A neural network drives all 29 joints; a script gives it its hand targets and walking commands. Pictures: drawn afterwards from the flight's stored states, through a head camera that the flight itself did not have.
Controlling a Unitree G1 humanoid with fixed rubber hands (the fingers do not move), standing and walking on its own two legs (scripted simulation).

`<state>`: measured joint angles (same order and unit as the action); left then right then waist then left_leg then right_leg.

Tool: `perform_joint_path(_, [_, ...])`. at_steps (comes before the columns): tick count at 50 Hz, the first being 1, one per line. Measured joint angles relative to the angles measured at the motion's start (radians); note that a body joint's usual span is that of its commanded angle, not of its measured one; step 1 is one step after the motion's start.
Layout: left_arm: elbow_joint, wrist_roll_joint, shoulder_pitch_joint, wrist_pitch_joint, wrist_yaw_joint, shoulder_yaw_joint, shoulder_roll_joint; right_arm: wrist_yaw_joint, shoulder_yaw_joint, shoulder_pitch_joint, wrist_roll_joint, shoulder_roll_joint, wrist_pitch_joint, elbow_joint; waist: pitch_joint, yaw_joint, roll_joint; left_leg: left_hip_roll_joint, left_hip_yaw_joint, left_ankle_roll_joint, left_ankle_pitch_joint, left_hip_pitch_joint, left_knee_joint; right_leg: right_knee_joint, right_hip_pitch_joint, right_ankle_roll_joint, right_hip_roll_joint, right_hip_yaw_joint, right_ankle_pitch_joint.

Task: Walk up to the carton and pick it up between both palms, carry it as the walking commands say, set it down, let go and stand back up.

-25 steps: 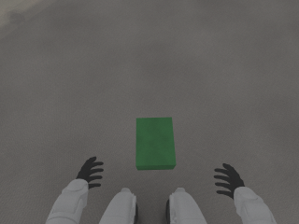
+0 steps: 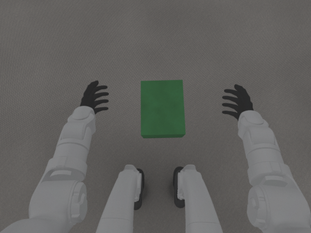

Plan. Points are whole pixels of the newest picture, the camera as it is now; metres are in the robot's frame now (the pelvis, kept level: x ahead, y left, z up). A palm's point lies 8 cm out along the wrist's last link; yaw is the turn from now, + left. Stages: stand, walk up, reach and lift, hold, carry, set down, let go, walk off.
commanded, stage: reach and lift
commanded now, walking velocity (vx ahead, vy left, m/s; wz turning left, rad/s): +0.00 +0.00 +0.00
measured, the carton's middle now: (162, 110) +0.53 +0.00 -0.59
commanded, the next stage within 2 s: none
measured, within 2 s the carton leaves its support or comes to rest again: neither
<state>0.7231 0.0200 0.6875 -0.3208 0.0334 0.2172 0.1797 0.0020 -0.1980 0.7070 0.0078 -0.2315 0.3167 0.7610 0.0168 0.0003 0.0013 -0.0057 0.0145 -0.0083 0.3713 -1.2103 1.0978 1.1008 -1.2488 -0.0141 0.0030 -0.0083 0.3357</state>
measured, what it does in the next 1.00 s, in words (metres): lowers itself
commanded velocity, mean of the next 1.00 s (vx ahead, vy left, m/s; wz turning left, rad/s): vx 0.00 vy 0.00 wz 0.00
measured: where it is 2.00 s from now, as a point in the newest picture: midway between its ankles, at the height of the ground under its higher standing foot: (158, 195)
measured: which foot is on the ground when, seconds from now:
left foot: down 0.00-1.00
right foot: down 0.00-1.00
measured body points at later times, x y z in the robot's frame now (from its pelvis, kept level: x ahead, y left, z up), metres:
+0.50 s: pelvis +0.01 +0.00 -0.02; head +0.31 +0.00 +0.31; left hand +0.52 +0.20 -0.13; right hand +0.52 -0.22 -0.13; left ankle +0.07 +0.12 -0.64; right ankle +0.09 -0.11 -0.64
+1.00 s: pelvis -0.01 +0.00 -0.15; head +0.32 +0.00 +0.16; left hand +0.51 +0.19 -0.27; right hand +0.51 -0.22 -0.28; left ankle +0.07 +0.13 -0.64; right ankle +0.09 -0.11 -0.64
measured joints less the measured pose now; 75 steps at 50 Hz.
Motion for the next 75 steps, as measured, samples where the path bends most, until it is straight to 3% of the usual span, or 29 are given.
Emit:
perform_joint_path(10, [0.117,0.02,0.197,0.125,-0.002,0.034,0.04,-0.013,-0.027,0.195,0.03,-0.038,-0.119,0.111,-0.051,-0.005,-0.006,-0.003,-0.011,-0.005,-0.014,-0.17,0.012,0.006,-0.165,0.0,0.006,0.001,-0.015])
perform_joint_path(18, [0.159,0.007,0.326,0.188,-0.005,0.07,0.056,-0.001,-0.076,0.336,0.002,-0.057,-0.185,0.165,-0.074,0.0,-0.004,-0.009,-0.013,-0.004,-0.025,-0.274,0.006,0.002,-0.27,0.003,0.006,-0.006,-0.025])
perform_joint_path(31, [0.121,-0.032,0.305,0.228,-0.008,0.098,0.021,0.045,-0.152,0.299,-0.04,-0.048,-0.236,0.14,-0.143,-0.007,-0.003,-0.018,-0.027,-0.004,-0.017,-0.394,0.028,0.018,-0.384,0.007,0.007,-0.005,-0.016])
perform_joint_path(39, [0.165,-0.023,0.352,0.227,0.013,0.096,0.021,0.028,-0.145,0.343,-0.032,-0.058,-0.238,0.176,-0.162,0.0,-0.006,-0.02,-0.022,-0.005,0.049,-0.563,0.224,0.211,-0.556,0.012,0.014,-0.012,0.044])
perform_joint_path(51, [0.121,0.081,0.426,0.19,0.055,0.025,0.084,-0.02,-0.055,0.417,0.066,-0.107,-0.194,0.135,-0.082,-0.011,-0.004,-0.03,-0.02,-0.011,0.13,-0.797,0.542,0.531,-0.793,0.014,0.02,-0.015,0.121])
perform_joint_path(75, [0.28,0.159,0.599,0.227,0.081,-0.063,0.137,-0.062,0.027,0.594,0.143,-0.158,-0.232,0.275,0.148,-0.014,-0.026,-0.048,-0.016,-0.015,0.212,-1.006,0.949,0.931,-1.002,0.021,0.021,-0.011,0.196])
